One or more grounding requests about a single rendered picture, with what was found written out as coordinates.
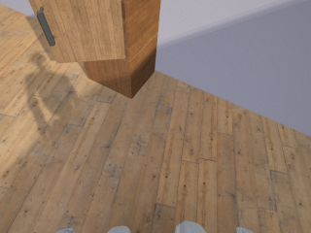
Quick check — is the cupboard door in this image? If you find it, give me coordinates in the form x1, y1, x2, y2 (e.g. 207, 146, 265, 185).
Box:
28, 0, 125, 64

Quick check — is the handle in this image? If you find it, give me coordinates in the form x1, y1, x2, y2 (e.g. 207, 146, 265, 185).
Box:
37, 7, 55, 46

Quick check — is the right robot thigh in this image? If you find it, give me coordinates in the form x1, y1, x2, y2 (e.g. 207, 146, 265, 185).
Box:
175, 221, 206, 233

